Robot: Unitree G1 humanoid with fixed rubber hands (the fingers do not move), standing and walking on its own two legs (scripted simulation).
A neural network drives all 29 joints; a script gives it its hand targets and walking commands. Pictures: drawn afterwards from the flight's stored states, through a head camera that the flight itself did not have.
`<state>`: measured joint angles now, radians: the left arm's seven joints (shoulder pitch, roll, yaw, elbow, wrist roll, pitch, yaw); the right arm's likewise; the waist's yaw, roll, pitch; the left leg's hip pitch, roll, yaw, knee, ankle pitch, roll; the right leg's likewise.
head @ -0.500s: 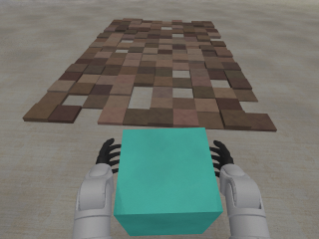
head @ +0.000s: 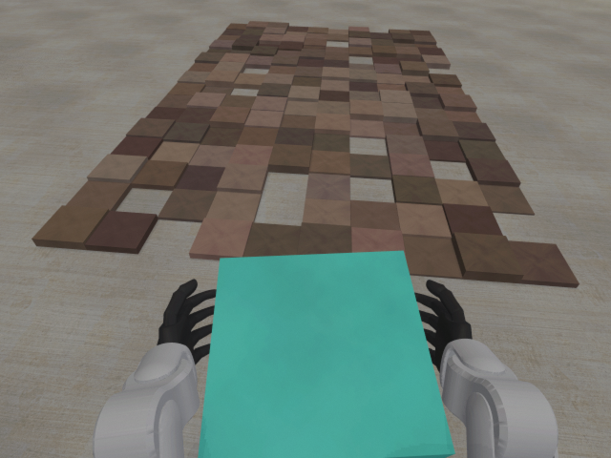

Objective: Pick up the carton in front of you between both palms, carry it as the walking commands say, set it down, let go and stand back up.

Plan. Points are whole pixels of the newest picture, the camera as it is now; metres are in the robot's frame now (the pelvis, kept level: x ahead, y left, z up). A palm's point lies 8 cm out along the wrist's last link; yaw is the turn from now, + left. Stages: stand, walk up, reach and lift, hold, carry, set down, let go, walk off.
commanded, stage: carry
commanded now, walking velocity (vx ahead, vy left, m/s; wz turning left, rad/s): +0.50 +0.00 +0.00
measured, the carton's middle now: (315, 377) +0.24 +0.01 +0.03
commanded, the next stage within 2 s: none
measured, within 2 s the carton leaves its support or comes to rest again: neither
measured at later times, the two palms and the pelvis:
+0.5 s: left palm (245, 187) +0.55 +0.14 +0.09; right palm (414, 194) +0.55 -0.16 +0.08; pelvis +0.33 -0.02 -0.01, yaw +1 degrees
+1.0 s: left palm (254, 85) +0.94 +0.17 +0.11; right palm (375, 88) +0.93 -0.13 +0.12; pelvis +0.66 +0.02 -0.01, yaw +0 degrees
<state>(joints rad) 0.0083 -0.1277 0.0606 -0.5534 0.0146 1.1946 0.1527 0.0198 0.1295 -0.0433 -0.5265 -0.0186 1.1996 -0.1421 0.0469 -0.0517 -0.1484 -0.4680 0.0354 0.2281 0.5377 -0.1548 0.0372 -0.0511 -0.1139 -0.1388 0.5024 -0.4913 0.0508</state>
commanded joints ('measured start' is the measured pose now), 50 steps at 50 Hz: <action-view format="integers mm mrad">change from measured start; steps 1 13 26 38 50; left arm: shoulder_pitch -392 -266 -261 -258 -694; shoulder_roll -617 -767 -774 -760 -426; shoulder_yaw -611 -607 -653 -672 -506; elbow -95 -21 -34 -49 13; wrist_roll -277 -166 -237 -241 -234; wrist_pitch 29 -23 -19 -73 -17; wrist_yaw -77 -109 -137 -180 5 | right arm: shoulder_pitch -321 -412 -361 -299 -695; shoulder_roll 616 731 702 789 374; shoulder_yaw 505 668 645 665 459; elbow -61 -152 -162 -101 -1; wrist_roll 180 298 240 179 230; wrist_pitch -12 -26 -17 -85 -39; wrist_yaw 17 134 124 118 -26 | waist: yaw -80 -64 -15 -32 -116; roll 353 160 -224 -83 377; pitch -191 -74 -218 -42 -274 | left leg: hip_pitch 678 510 -182 -174 676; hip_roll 373 229 -48 76 322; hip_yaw -709 -207 -155 -80 -702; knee -318 -372 776 190 -209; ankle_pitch -321 187 -293 57 -320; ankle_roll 155 83 -62 -53 202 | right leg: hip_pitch -614 -631 302 56 -470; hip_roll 107 28 -320 -137 136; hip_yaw -70 -7 694 44 -54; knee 565 209 -314 -364 719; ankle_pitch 75 364 209 447 206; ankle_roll -6 -54 -304 -169 -58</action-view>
